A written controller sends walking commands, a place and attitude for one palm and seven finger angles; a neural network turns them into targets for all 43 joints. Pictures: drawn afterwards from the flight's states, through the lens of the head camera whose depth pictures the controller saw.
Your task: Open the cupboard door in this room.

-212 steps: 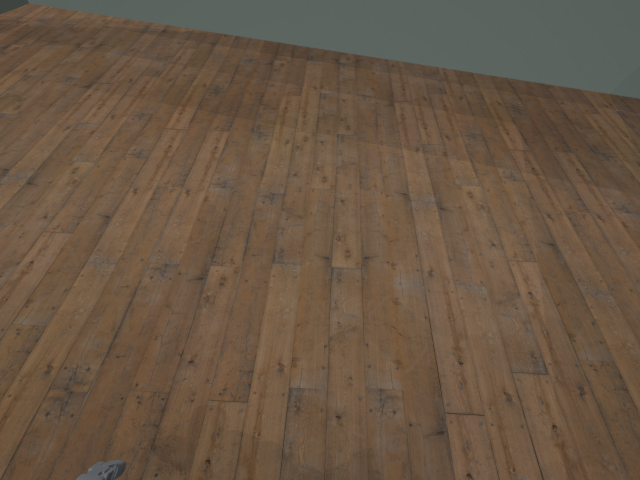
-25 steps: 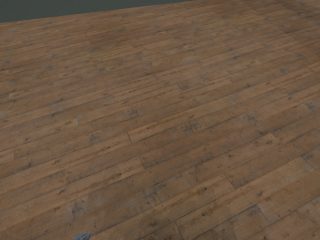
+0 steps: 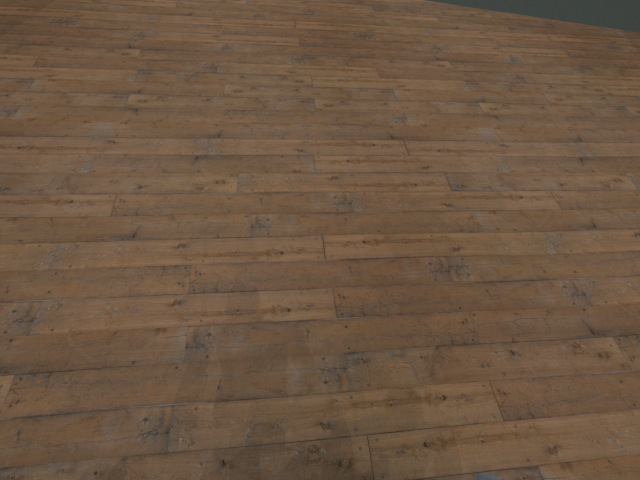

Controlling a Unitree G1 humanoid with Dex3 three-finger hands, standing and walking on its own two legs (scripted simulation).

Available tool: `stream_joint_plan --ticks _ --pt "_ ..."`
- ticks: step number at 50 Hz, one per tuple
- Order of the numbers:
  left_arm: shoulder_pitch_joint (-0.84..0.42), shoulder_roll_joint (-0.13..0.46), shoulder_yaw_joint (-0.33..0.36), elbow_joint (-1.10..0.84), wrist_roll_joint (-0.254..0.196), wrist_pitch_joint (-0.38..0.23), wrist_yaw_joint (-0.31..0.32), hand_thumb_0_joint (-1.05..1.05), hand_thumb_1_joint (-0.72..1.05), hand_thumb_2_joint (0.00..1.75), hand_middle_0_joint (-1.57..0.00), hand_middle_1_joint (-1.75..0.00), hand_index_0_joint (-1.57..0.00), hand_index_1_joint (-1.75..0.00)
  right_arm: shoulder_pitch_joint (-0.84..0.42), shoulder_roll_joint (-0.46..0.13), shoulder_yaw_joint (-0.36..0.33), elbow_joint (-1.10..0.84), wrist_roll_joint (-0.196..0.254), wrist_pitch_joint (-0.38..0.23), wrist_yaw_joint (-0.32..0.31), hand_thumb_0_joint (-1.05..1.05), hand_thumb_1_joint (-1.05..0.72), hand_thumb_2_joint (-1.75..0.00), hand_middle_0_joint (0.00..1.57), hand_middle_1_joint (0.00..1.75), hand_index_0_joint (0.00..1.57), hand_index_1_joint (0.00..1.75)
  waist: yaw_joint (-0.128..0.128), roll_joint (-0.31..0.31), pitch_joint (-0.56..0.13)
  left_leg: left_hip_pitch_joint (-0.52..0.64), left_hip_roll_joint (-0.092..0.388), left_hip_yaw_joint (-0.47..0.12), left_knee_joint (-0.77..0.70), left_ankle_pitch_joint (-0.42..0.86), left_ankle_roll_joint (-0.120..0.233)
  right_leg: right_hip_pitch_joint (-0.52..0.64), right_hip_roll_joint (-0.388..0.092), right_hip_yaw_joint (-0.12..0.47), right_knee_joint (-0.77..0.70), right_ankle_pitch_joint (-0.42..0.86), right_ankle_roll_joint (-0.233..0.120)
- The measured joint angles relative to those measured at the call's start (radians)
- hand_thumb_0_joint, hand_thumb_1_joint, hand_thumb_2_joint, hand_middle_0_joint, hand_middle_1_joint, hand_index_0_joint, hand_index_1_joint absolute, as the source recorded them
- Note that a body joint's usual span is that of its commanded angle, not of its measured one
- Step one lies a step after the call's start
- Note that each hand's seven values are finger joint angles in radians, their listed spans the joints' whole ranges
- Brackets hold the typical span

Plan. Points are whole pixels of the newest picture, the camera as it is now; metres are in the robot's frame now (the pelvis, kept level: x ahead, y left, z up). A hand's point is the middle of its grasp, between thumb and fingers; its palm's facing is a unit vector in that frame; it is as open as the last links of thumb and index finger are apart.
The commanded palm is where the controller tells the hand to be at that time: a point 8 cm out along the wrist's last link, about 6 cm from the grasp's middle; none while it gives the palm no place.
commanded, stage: turn or walk to find it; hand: left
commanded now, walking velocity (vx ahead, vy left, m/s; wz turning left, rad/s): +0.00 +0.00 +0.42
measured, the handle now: out of the picture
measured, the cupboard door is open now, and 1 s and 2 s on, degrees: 0 0 0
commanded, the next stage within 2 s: none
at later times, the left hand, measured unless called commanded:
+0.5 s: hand out of the picture +0.07 +0.17 -0.13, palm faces +0.20 -0.94 -0.28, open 7.4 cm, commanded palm none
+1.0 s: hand out of the picture -0.15 +0.19 -0.19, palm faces +0.49 -0.84 -0.22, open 7.4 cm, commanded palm none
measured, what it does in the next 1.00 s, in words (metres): steps on the spot, turning left: right foot, then left foot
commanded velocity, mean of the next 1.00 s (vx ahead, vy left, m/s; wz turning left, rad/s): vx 0.00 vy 0.00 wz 0.42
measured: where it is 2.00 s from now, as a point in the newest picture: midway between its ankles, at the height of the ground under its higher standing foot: outside the picture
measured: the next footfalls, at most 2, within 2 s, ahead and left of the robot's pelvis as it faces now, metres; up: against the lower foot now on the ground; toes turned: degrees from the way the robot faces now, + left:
right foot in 0.42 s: +0.04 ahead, -0.13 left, +0.00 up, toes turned +7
left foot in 0.94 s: -0.07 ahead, +0.09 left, +0.00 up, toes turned +29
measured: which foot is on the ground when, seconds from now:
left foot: down 0.00-0.42, up 0.44-0.92, down 0.94-1.00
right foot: up 0.00-0.40, down 0.42-0.94, up 0.96-1.00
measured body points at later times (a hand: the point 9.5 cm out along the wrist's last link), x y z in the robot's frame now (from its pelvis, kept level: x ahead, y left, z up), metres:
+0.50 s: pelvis -0.02 -0.04 +0.01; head +0.00 -0.07 +0.45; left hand +0.05 +0.22 -0.11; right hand +0.05 -0.28 -0.16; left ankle -0.04 +0.09 -0.69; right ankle +0.00 -0.13 -0.73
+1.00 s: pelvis -0.06 +0.00 +0.00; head -0.06 +0.04 +0.44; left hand -0.18 +0.23 -0.17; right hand +0.14 -0.19 -0.12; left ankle -0.11 +0.07 -0.73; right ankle -0.01 -0.13 -0.70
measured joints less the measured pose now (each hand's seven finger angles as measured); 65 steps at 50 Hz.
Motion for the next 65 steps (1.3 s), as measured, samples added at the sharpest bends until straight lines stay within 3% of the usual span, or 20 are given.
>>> stream_joint_plan --ticks 3,7,17,20,22,25,29,33,38,44,47,48,50,52,57,65 --pt "-0.018 0.009 0.005 0.004 -0.001 0.005 -0.007 0.01 0.91 0.90 -0.20 -0.30 -0.20 -0.29 0.003 0.012 0.010 -0.008 -0.002 -0.004 -0.012 0.00 -0.91 -0.89 0.20 0.30 0.20 0.29 -0.008 0.013 -0.008 0.023 -0.003 -0.022 -0.058 0.035 0.007 -0.053 0.023 0.037 0.130 0.057 0.009" --pt "-0.051 0.008 0.003 -0.019 -0.003 -0.007 -0.014 0.01 0.91 0.90 -0.20 -0.30 -0.20 -0.29 0.017 0.018 0.017 -0.006 0.000 -0.008 -0.016 0.00 -0.91 -0.89 0.20 0.30 0.21 0.29 -0.014 0.028 -0.010 0.044 -0.019 -0.047 -0.124 0.080 0.016 -0.076 0.029 0.071 0.143 0.117 0.025" --pt "-0.149 -0.030 -0.011 -0.076 -0.011 -0.016 -0.009 0.01 0.91 0.90 -0.20 -0.30 -0.20 -0.29 0.096 0.011 0.002 0.014 -0.009 0.008 -0.012 0.00 -0.91 -0.89 0.20 0.30 0.21 0.30 -0.070 0.073 -0.011 0.017 -0.051 -0.119 -0.128 0.113 -0.001 0.007 0.070 0.094 -0.113 0.086 0.023" --pt "-0.165 -0.047 -0.020 -0.095 -0.016 -0.031 -0.009 0.01 0.91 0.90 -0.20 -0.30 -0.20 -0.29 0.122 -0.002 -0.007 0.025 -0.008 0.017 -0.011 0.00 -0.91 -0.89 0.20 0.30 0.21 0.30 -0.081 0.091 -0.015 -0.014 -0.060 -0.142 -0.093 0.106 -0.020 0.076 0.091 0.085 -0.283 0.171 0.011" --pt "-0.166 -0.062 -0.025 -0.101 -0.010 -0.050 -0.006 0.01 0.91 0.90 -0.20 -0.30 -0.20 -0.30 0.136 -0.016 -0.017 0.034 -0.001 0.023 -0.009 0.00 -0.91 -0.89 0.20 0.30 0.21 0.29 -0.081 0.112 -0.016 -0.049 -0.060 -0.156 -0.024 0.068 -0.034 0.115 0.100 0.066 -0.372 0.241 -0.027" --pt "-0.149 -0.084 -0.040 -0.107 -0.004 -0.056 -0.005 0.01 0.91 0.90 -0.20 -0.30 -0.20 -0.30 0.153 -0.033 -0.034 0.046 -0.002 0.045 -0.007 0.00 -0.91 -0.89 0.20 0.30 0.21 0.29 -0.088 0.126 -0.023 -0.145 -0.068 -0.139 0.256 -0.106 -0.050 0.127 0.083 0.026 -0.364 0.222 -0.088" --pt "-0.114 -0.103 -0.044 -0.096 -0.005 -0.054 -0.004 0.01 0.91 0.90 -0.21 -0.30 -0.20 -0.30 0.158 -0.055 -0.047 0.060 -0.007 0.057 0.005 0.00 -0.91 -0.89 0.20 0.30 0.20 0.29 -0.083 0.129 -0.028 -0.226 -0.032 -0.114 0.534 -0.043 -0.073 0.165 0.066 -0.010 -0.419 0.245 -0.096" --pt "-0.083 -0.109 -0.044 -0.079 -0.004 -0.057 -0.003 0.01 0.90 0.90 -0.21 -0.30 -0.20 -0.30 0.157 -0.062 -0.049 0.066 -0.008 0.060 0.008 0.00 -0.91 -0.89 0.19 0.30 0.20 0.29 -0.079 0.124 -0.026 -0.235 0.011 -0.114 0.588 0.008 -0.097 0.180 0.055 -0.051 -0.443 0.258 -0.098" --pt "-0.047 -0.103 -0.038 -0.057 0.002 -0.057 -0.002 0.01 0.91 0.90 -0.21 -0.30 -0.20 -0.30 0.134 -0.057 -0.043 0.074 -0.007 0.067 0.007 0.00 -0.91 -0.90 0.19 0.30 0.20 0.29 -0.058 0.105 -0.016 -0.189 0.041 -0.095 0.489 -0.032 -0.110 0.173 0.036 -0.097 -0.439 0.258 -0.091" --pt "-0.015 -0.065 -0.024 -0.031 0.012 -0.052 -0.005 0.01 0.91 0.90 -0.21 -0.30 -0.20 -0.30 0.069 -0.038 -0.024 0.057 0.005 0.053 0.004 0.00 -0.91 -0.90 0.19 0.30 0.20 0.29 -0.017 0.064 0.004 -0.081 0.039 -0.024 0.213 -0.108 -0.094 0.139 -0.005 -0.140 -0.385 0.244 -0.062" --pt "0.002 -0.036 -0.014 -0.016 0.006 -0.042 -0.007 0.01 0.91 0.90 -0.21 -0.30 -0.20 -0.30 0.038 -0.029 -0.015 0.032 0.008 0.028 0.004 0.00 -0.91 -0.90 0.19 0.30 0.20 0.29 -0.010 0.040 0.003 -0.004 0.023 0.007 0.016 0.008 -0.067 0.107 -0.035 -0.158 -0.310 0.215 -0.032" --pt "0.003 -0.022 -0.008 -0.009 0.001 -0.033 -0.006 0.01 0.91 0.90 -0.21 -0.30 -0.20 -0.30 0.026 -0.018 -0.013 0.028 0.005 0.018 0.004 0.00 -0.91 -0.90 0.19 0.30 0.20 0.29 -0.005 0.017 0.008 -0.005 0.006 0.014 0.019 0.016 -0.037 0.085 -0.047 -0.133 -0.258 0.174 -0.020" --pt "0.006 -0.003 -0.004 0.004 0.000 -0.008 -0.002 0.01 0.91 0.90 -0.21 -0.30 -0.20 -0.30 0.013 -0.002 -0.003 0.015 0.003 0.006 0.004 0.00 -0.91 -0.89 0.19 0.30 0.20 0.29 0.004 0.000 0.005 -0.002 -0.003 0.020 0.028 -0.002 0.010 0.028 -0.023 -0.055 -0.109 0.046 -0.006" --pt "0.001 0.004 -0.001 0.016 0.001 0.010 -0.002 0.01 0.91 0.90 -0.20 -0.30 -0.20 -0.30 0.013 0.009 0.005 0.006 0.000 -0.001 -0.005 0.00 -0.91 -0.89 0.19 0.30 0.20 0.29 -0.001 0.006 -0.007 0.014 -0.003 0.010 -0.005 0.006 0.031 -0.019 0.005 -0.005 0.026 0.028 0.002" --pt "-0.040 0.008 0.003 0.005 0.000 -0.002 -0.014 0.01 0.91 0.90 -0.20 -0.30 -0.20 -0.29 0.024 0.022 0.019 0.004 0.004 -0.008 -0.017 0.00 -0.91 -0.89 0.20 0.30 0.21 0.29 -0.008 0.023 -0.016 0.056 -0.023 -0.022 -0.125 0.085 0.048 -0.086 0.024 0.066 0.180 0.147 0.024" --pt "-0.102 0.003 0.005 -0.026 -0.001 -0.007 -0.007 0.01 0.91 0.90 -0.20 -0.30 -0.20 -0.29 0.086 0.036 0.014 0.018 0.004 -0.009 -0.018 0.00 -0.91 -0.89 0.20 0.30 0.21 0.30 -0.038 0.033 -0.029 0.063 -0.068 -0.069 -0.199 0.148 0.066 -0.083 0.032 0.113 0.159 0.197 0.049"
